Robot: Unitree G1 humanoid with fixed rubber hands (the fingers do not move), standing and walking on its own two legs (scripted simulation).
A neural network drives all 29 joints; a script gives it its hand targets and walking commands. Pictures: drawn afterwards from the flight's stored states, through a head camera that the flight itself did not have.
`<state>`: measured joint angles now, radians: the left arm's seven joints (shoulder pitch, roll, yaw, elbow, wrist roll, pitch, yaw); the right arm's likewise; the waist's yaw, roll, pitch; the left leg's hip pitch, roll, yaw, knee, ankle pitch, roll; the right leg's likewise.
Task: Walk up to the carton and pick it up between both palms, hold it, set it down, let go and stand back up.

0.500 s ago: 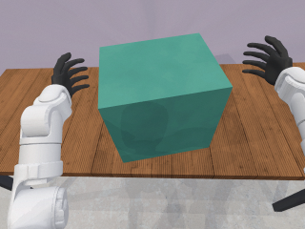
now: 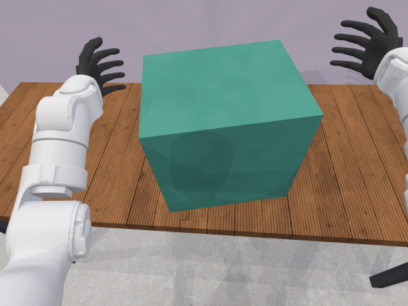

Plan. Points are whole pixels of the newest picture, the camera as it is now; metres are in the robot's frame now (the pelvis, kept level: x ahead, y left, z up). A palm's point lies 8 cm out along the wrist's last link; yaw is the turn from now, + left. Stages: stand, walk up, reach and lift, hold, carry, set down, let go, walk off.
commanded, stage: reach and lift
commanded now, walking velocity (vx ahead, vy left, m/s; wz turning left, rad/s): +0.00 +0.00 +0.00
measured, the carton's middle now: (220, 132) +0.47 +0.03 +0.06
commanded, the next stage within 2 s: none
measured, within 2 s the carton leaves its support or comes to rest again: neither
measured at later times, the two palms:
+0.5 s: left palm (122, 132) +0.43 +0.23 +0.10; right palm (339, 111) +0.49 -0.20 +0.11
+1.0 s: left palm (133, 140) +0.43 +0.22 +0.07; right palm (335, 119) +0.48 -0.20 +0.09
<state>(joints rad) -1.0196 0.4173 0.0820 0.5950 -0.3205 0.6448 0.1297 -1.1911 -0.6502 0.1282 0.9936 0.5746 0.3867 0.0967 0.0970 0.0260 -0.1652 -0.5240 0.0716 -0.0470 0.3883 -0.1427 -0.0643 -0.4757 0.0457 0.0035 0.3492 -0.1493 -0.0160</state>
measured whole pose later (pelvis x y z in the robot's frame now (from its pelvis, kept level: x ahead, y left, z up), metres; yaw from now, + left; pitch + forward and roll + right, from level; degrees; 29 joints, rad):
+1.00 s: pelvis -0.02 +0.00 -0.02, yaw -2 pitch +26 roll -1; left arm -0.99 0.25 0.00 1.12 -0.32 -0.03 0.13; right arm -1.12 -0.48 0.24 1.31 0.53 -0.07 0.08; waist 0.13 -0.01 -0.27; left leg -0.83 0.08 -0.04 0.55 -0.18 -0.07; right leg -0.81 0.06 0.02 0.53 -0.19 -0.02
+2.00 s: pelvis -0.01 +0.01 -0.01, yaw -2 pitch +24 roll -1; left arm -0.96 0.12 0.24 1.11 -0.08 -0.04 0.17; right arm -1.08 -0.33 -0.08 1.30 0.17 -0.10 0.07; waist 0.13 0.01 -0.26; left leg -0.73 0.07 -0.02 0.44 -0.14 -0.06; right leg -0.69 0.05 0.03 0.41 -0.14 0.00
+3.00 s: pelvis +0.01 +0.01 +0.00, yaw +0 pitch +20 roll -1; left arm -0.81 0.06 0.37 1.06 0.04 -0.19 0.12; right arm -0.92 -0.24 -0.28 1.26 -0.15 -0.30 0.06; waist 0.07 0.00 -0.25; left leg -0.57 0.06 -0.03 0.33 -0.12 -0.05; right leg -0.54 0.03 0.01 0.32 -0.14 0.00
